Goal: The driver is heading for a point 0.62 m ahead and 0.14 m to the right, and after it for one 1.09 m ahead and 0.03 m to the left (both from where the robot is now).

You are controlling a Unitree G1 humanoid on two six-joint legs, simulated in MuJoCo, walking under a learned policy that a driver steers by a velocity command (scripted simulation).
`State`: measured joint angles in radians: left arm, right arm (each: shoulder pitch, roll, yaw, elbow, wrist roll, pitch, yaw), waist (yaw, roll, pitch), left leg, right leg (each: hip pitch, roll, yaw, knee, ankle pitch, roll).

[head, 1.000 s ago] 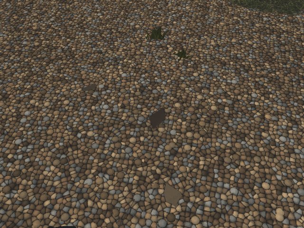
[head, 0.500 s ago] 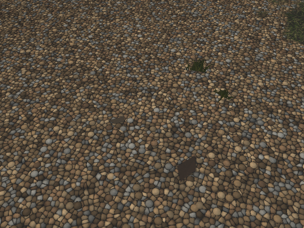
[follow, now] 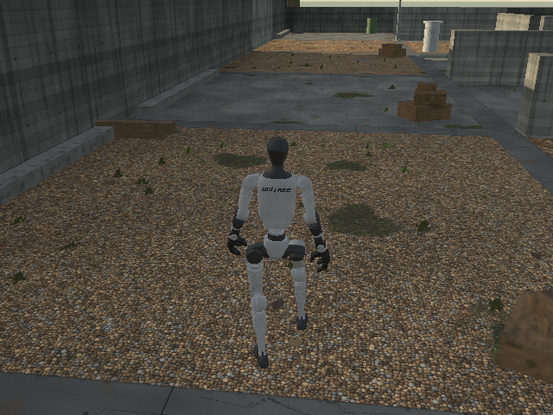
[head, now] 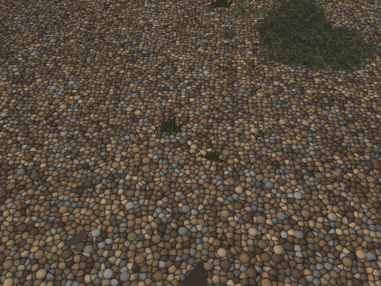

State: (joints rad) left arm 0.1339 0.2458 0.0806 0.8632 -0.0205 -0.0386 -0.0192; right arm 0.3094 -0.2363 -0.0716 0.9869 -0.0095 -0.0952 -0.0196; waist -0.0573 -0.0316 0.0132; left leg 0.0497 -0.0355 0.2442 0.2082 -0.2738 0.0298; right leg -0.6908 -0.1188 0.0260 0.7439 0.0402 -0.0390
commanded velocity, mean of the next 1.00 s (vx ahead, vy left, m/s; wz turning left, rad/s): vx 0.50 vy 0.00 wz -0.26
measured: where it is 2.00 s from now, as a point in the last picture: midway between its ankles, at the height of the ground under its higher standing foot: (210, 148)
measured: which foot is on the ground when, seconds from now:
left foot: down 0.00-0.16, up 0.18-0.64, down 0.66-1.00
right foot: up 0.00-0.12, down 0.14-0.68, up 0.70-1.00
